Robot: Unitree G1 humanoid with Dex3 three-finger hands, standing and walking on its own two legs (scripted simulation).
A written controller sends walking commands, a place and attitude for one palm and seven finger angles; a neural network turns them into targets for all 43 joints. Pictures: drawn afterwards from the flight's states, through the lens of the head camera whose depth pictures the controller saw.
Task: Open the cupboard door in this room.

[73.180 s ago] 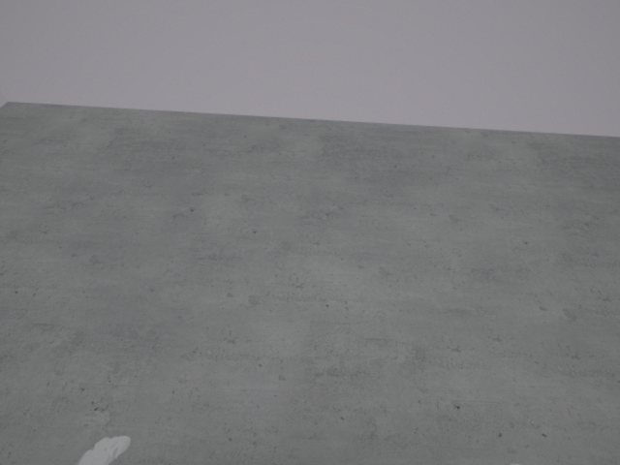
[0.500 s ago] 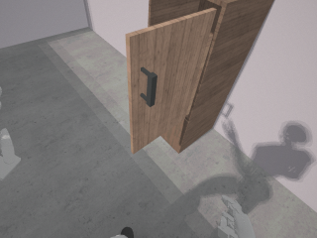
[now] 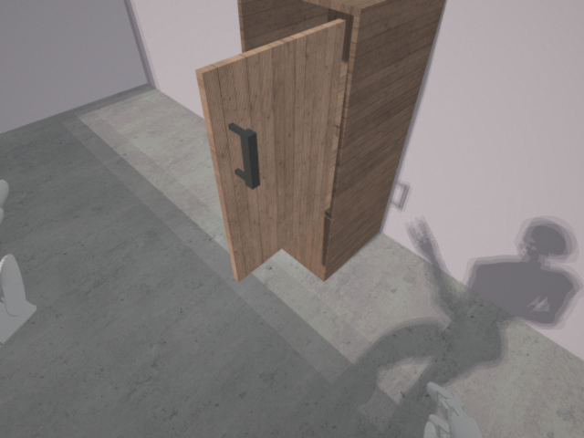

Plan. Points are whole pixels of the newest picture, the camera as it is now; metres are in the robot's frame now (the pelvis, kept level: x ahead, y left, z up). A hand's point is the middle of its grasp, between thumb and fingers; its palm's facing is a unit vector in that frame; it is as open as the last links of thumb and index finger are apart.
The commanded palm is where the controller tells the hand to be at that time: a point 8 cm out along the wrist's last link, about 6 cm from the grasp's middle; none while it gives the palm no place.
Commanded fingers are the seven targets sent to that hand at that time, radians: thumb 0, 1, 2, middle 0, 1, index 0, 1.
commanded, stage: stop stepping back and stand still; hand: left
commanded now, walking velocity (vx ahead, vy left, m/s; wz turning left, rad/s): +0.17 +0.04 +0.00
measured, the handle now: (243, 156) +0.60 +0.11 +0.06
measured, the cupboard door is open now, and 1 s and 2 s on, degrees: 91 91 91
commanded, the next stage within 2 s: let the arm hang, fingers relaxed in 0.22 s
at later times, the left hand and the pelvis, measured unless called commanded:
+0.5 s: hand (127, 419) +0.17 +0.24 -0.07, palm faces +0.07 -0.92 -0.39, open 7.4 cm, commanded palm none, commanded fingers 0.00 0.90 0.90 -0.20 -0.30 -0.20 -0.30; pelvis -0.01 +0.01 -0.01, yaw +4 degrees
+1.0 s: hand out of the picture -0.07 +0.22 -0.16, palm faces +0.11 -0.97 -0.23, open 7.3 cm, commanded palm none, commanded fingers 0.00 0.90 0.90 -0.20 -0.30 -0.20 -0.30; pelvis -0.03 +0.03 +0.01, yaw +5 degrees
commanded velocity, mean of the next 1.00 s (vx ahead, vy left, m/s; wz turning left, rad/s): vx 0.01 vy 0.02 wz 0.00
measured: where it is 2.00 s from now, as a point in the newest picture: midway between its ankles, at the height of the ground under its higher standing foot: outside the picture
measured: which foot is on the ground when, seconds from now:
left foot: down 0.00-0.00, up 0.02-0.32, down 0.34-1.00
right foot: down 0.00-1.00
